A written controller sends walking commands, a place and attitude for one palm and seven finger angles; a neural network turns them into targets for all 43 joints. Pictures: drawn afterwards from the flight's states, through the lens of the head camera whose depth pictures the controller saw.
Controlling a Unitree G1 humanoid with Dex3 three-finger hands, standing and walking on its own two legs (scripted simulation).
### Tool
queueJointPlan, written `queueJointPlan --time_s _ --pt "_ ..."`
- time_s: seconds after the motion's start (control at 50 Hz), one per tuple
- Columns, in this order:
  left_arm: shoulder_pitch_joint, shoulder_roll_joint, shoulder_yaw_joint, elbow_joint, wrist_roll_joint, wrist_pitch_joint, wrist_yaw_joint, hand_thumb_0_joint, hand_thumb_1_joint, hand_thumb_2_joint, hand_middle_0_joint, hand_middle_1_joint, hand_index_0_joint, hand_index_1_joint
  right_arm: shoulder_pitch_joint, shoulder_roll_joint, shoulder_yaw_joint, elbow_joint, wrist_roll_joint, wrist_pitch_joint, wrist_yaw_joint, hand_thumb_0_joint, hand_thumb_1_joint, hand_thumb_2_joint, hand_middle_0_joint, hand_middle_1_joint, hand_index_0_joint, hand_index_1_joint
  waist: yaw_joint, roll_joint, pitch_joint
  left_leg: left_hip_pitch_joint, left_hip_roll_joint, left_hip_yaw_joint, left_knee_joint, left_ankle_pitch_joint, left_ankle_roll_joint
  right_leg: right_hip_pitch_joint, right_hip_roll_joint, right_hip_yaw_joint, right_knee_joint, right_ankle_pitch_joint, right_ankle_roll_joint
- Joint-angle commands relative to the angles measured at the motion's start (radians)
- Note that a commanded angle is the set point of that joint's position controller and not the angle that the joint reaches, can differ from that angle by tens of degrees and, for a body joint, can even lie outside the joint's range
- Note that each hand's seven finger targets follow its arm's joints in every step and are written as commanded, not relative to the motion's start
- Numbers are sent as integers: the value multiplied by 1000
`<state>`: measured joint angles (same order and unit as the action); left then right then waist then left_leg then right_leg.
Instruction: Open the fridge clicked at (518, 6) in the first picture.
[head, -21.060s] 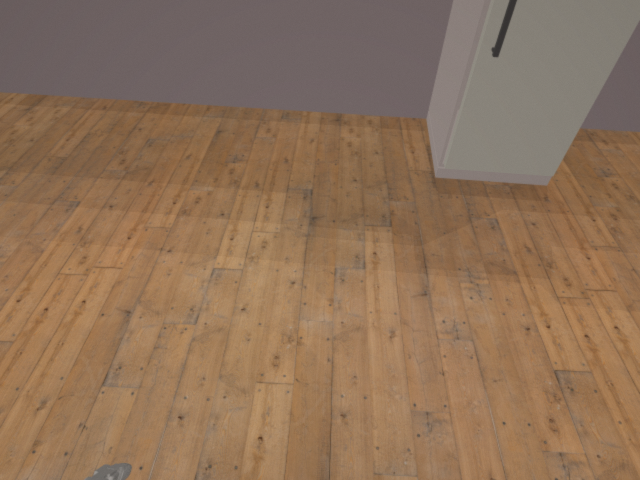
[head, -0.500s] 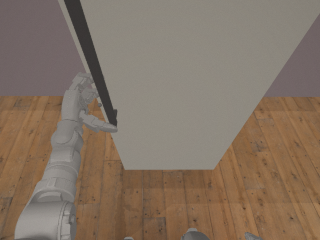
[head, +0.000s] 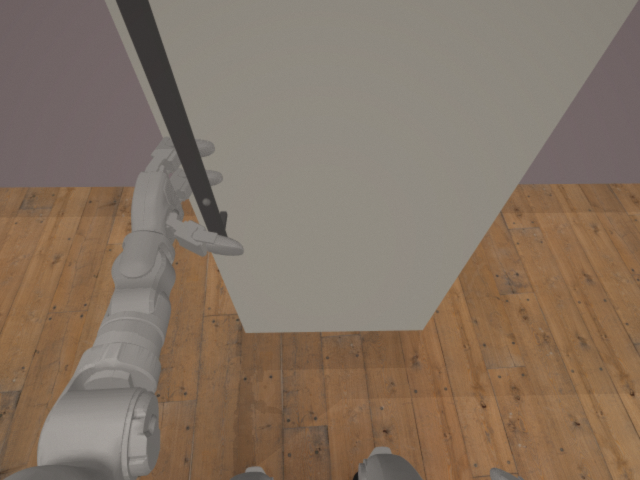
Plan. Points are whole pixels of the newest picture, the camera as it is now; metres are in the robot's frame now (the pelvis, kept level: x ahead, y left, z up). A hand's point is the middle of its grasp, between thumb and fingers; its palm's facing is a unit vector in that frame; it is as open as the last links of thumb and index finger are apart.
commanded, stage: slide the fingers in behind the handle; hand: left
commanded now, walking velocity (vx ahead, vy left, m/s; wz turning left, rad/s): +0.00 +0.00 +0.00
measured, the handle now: (190, 138) +0.50 +0.15 +0.13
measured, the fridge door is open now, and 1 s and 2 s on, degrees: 0 0 1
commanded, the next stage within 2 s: grip the handle and tug to test in 0.54 s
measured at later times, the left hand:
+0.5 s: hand (214, 201) +0.44 +0.13 +0.08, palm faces +0.00 -1.00 -0.02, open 14.1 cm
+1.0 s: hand (214, 199) +0.44 +0.13 +0.08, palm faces +0.00 -1.00 -0.02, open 11.1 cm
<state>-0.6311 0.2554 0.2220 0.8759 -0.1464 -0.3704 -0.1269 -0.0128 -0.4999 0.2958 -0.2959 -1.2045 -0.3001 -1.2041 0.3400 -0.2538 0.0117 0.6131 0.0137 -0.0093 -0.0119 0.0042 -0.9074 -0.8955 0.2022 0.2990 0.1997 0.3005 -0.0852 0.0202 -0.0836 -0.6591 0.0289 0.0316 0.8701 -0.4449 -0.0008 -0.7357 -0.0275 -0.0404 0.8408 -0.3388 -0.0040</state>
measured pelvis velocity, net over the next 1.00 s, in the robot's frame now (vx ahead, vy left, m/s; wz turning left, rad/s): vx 0.01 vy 0.00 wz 0.01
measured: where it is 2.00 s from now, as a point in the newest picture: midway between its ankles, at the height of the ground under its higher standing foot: outside the picture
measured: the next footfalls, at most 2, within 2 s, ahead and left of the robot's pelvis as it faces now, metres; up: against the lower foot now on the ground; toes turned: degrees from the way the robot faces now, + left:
none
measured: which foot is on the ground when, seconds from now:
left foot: down 0.00-1.00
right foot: down 0.00-1.00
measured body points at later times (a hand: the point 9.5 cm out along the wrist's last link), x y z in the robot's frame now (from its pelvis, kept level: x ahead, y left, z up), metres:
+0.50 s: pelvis +0.00 +0.00 +0.00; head +0.08 +0.00 +0.44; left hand +0.43 +0.18 +0.09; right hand +0.08 -0.25 -0.12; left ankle -0.01 +0.12 -0.70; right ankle +0.04 -0.12 -0.70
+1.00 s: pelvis +0.01 +0.00 +0.00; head +0.08 -0.01 +0.44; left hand +0.44 +0.18 +0.09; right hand +0.08 -0.26 -0.12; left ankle -0.01 +0.12 -0.70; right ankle +0.04 -0.12 -0.70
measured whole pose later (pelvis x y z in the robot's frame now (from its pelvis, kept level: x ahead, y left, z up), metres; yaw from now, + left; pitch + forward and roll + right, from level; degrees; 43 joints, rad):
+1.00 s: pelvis +0.01 +0.00 +0.00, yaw +1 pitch +14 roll +0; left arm -0.63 0.22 0.17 0.85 -0.14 -0.36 -0.07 -0.01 -0.05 0.49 -0.34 -1.27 -0.31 -1.27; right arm 0.34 -0.25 0.00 0.62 0.01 -0.01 0.00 0.00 -0.91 -0.90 0.20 0.30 0.20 0.30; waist -0.07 0.03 -0.10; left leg -0.66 0.02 0.02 0.87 -0.45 0.00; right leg -0.73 -0.03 -0.05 0.84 -0.35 -0.01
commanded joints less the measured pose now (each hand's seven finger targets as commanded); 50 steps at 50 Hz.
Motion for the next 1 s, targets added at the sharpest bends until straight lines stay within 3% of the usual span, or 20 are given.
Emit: queueJointPlan --time_s 0.0,0.04,0.14,0.24,0.26,0.34,0.36,0.4,0.46,0.48,0.54,0.56,0.62,0.7,0.82,0.9,0.96,0.98 --pt "-404 115 -8 -240 -13 -82 -7 0 -500 300 -300 -1200 -300 -1200 58 -133 -53 -91 4 -39 -9 0 -900 -900 200 300 200 300 -4 -5 -398 102 -37 -17 -113 277 11 305 45 9 -78 295 -15" --pt "-396 84 -33 -220 -11 -72 -2 0 -500 300 -300 -1200 -300 -1200 62 -133 -53 -89 5 -41 -6 0 -900 -900 200 300 200 300 -9 -11 -384 111 -35 -23 -112 286 10 282 48 1 -75 292 -16" --pt "-395 135 10 -217 15 -63 36 0 -500 300 -300 -1200 -300 -1200 74 -139 -58 -85 -1 -34 -3 0 -900 -900 200 300 200 300 -3 -28 -372 92 -37 -19 -117 268 13 285 45 5 -79 275 -12" --pt "-368 92 -19 -226 12 -72 32 0 -500 300 -300 -1200 -300 -1200 65 -132 -56 -95 1 -35 1 0 -900 -900 200 300 200 300 0 -37 -363 99 -36 -19 -118 283 12 293 47 2 -80 292 -16" --pt "-397 92 -29 -226 14 -71 30 0 -500 300 -300 -1200 -300 -1200 65 -135 -56 -90 2 -34 0 0 -900 -900 200 300 200 300 -12 -40 -357 98 -34 -20 -117 268 12 278 47 2 -81 277 -15" --pt "-430 83 -40 -239 19 -77 36 0 -500 300 -300 -1200 -300 -1200 65 -132 -58 -88 2 -38 -2 0 -900 -900 200 300 200 300 -11 -4 -370 122 -35 -26 -116 269 10 262 48 0 -77 264 -18" --pt "-441 51 -71 -246 22 -79 36 0 -500 300 -300 -1200 -300 -1200 63 -130 -56 -88 0 -40 -1 0 -900 -900 200 300 200 300 -17 19 -373 136 -34 -28 -116 280 8 246 47 -3 -73 267 -18" --pt "-410 53 -63 -239 23 -78 43 0 -500 300 -300 -1200 -300 -1200 69 -132 -59 -86 -2 -41 2 0 -900 -900 200 300 200 300 -11 -11 -384 139 -32 -30 -113 296 8 256 48 -6 -73 279 -18" --pt "-450 38 -86 -236 29 -78 46 0 -500 300 -300 -1200 -300 -1200 69 -133 -59 -79 -2 -41 3 0 -900 -900 200 300 200 300 -25 -2 -363 138 -31 -36 -113 281 7 227 47 -10 -71 260 -17" --pt "-442 42 -78 -228 28 -77 49 0 -500 300 -300 -1200 -300 -1200 72 -134 -60 -78 -2 -40 3 0 -900 -900 200 300 200 300 -23 -32 -364 133 -31 -36 -110 282 9 237 48 -8 -73 266 -17" --pt "-439 19 -98 -254 30 -79 51 0 -500 300 -300 -1200 -300 -1200 69 -132 -61 -81 -4 -43 5 0 -900 -900 200 300 200 300 -16 11 -398 164 -32 -37 -106 321 7 236 47 -10 -65 289 -19" --pt "-434 34 -84 -246 28 -77 52 0 -500 300 -300 -1200 -300 -1200 72 -134 -62 -77 -4 -42 5 0 -900 -900 200 300 200 300 -20 -23 -396 159 -31 -37 -103 321 9 243 48 -10 -67 296 -17" --pt "-457 22 -104 -258 30 -77 49 0 -500 300 -300 -1200 -300 -1200 71 -133 -60 -80 -4 -41 4 0 -900 -900 200 300 200 300 -26 -13 -380 147 -34 -36 -105 316 11 245 48 -8 -68 298 -18" --pt "-446 15 -106 -235 30 -73 47 0 -313 380 -320 -1227 -320 -1227 64 -130 -60 -77 -2 -39 4 0 -900 -900 200 300 200 300 -26 -22 -359 134 -35 -34 -107 288 12 240 47 -8 -75 282 -17" --pt "-454 65 -69 -224 27 -72 35 0 -33 500 -350 -1267 -350 -1267 66 -133 -56 -77 -3 -36 -1 0 -900 -900 200 300 200 300 -18 -22 -377 111 -42 -29 -109 276 16 280 43 1 -76 292 -17" --pt "-419 60 -61 -239 15 -74 28 0 153 580 -370 -1293 -370 -1293 66 -131 -58 -79 -2 -37 2 0 -900 -900 200 300 200 300 -6 -25 -405 128 -39 -27 -106 318 13 299 44 -2 -71 330 -18" --pt "-382 34 -82 -279 12 -79 26 0 293 640 -385 -1313 -385 -1313 59 -127 -59 -88 -2 -41 6 0 -900 -900 200 300 200 300 3 17 -428 153 -37 -27 -103 364 8 294 44 -7 -60 355 -20" --pt "-375 36 -75 -273 8 -76 29 0 340 660 -390 -1320 -390 -1320 62 -127 -59 -86 -3 -40 7 0 -900 -900 200 300 200 300 -2 -18 -412 144 -36 -24 -102 357 11 300 46 -6 -66 361 -17"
